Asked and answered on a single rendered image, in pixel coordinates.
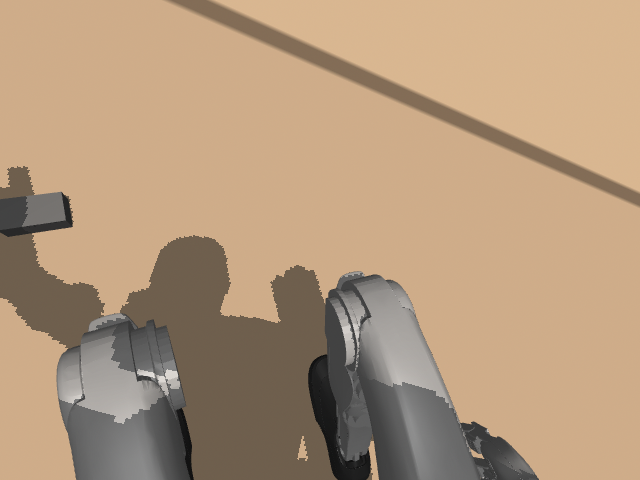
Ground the right robot foot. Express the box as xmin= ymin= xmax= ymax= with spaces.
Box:
xmin=308 ymin=355 xmax=371 ymax=480

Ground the right robot hand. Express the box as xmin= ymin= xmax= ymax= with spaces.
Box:
xmin=461 ymin=422 xmax=539 ymax=480

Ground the small box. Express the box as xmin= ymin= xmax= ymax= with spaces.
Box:
xmin=0 ymin=192 xmax=73 ymax=237

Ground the left robot foot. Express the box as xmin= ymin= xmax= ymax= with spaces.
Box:
xmin=176 ymin=408 xmax=194 ymax=480

